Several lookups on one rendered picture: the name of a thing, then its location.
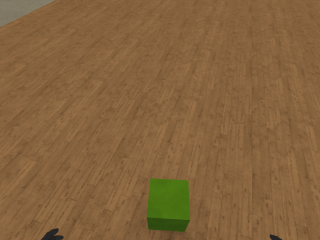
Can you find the carton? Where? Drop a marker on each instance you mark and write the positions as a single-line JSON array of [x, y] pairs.
[[168, 205]]

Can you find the robot left hand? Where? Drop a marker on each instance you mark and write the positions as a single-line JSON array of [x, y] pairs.
[[51, 235]]

